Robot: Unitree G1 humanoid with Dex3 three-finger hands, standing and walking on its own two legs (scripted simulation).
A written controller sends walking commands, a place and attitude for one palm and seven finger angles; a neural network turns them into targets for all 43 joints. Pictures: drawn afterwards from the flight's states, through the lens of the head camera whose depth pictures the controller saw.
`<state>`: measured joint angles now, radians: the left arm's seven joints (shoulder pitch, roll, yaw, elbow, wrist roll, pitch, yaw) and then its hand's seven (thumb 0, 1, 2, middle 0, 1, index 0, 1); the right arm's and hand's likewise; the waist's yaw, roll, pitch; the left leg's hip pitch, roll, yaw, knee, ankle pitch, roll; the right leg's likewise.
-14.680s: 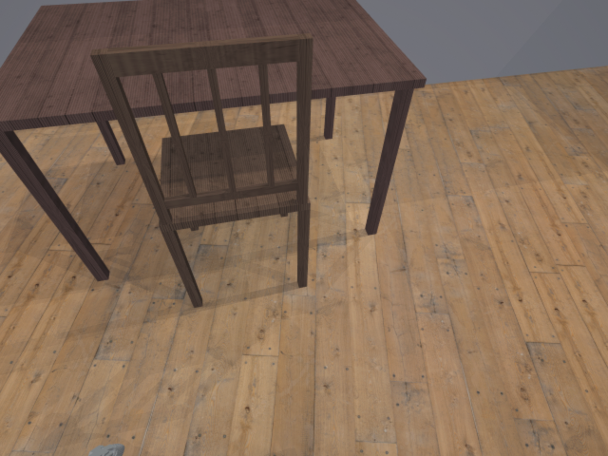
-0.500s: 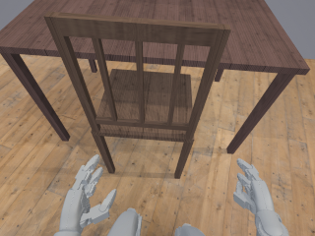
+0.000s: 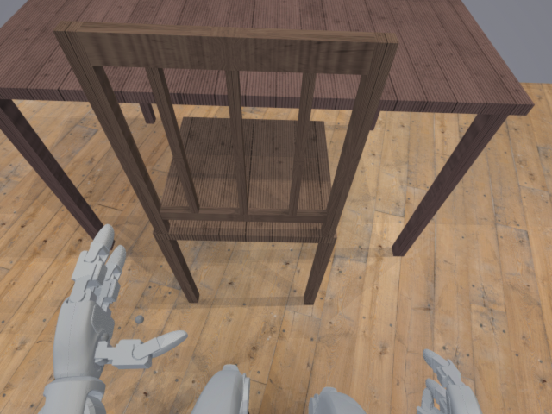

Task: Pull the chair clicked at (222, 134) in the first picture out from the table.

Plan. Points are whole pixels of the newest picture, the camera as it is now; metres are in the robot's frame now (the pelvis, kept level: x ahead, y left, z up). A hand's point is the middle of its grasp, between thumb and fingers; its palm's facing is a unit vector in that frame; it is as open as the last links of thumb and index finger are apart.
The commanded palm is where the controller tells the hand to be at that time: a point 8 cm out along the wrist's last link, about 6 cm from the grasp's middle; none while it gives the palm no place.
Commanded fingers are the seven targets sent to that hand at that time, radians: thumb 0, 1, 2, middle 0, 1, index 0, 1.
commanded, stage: raise the hand toward the chair's back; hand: left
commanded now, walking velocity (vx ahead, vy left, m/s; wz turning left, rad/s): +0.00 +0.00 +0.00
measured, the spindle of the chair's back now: (239, 155) +0.52 +0.10 +0.04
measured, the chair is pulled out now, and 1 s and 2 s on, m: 0.00 0.00 0.00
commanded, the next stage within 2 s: aim the fingers beside a spindle in 1.10 s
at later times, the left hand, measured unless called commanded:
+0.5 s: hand (135, 310) +0.24 +0.19 +0.05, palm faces +0.02 -1.00 -0.04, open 16.9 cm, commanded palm +0.23 +0.26 +0.06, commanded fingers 0.00 -0.50 0.30 -0.06 -0.08 -0.06 -0.08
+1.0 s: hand (117, 294) +0.26 +0.22 +0.06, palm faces +0.09 -0.99 -0.06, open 16.9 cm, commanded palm +0.23 +0.27 +0.06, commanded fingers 0.00 -0.50 0.30 -0.06 -0.08 -0.06 -0.08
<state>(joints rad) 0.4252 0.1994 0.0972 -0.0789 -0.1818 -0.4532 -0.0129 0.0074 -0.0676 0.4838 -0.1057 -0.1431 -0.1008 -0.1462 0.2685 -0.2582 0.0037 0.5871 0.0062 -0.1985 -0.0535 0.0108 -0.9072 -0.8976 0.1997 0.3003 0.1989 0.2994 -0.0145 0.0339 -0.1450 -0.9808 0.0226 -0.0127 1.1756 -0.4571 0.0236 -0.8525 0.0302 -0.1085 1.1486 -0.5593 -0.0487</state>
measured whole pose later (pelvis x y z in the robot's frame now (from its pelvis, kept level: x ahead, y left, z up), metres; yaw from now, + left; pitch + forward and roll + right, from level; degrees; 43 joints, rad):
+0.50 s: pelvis +0.01 +0.01 +0.01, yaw +0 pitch +13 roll -3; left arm 0.33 0.25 0.13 0.04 -0.25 -0.32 -0.21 -0.01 -0.49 0.30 -0.07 -0.08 -0.06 -0.08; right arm 0.20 -0.22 0.05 0.55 0.02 -0.20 -0.07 0.01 -0.91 -0.90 0.20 0.30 0.20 0.30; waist 0.00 0.04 -0.12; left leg -0.90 0.02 -0.02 1.12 -0.45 0.03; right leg -0.76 0.03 -0.11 1.07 -0.54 -0.04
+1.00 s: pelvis +0.01 +0.01 +0.02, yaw +0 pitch +13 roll -3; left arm 0.27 0.26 0.20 0.11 -0.26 -0.40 -0.19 -0.01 -0.50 0.30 -0.07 -0.08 -0.06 -0.08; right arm 0.23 -0.26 0.03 0.58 0.02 -0.22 -0.05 0.01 -0.91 -0.90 0.20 0.30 0.20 0.30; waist -0.02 0.04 -0.12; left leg -0.89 0.01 -0.02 1.10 -0.44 0.03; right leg -0.76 0.03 -0.11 1.05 -0.53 -0.04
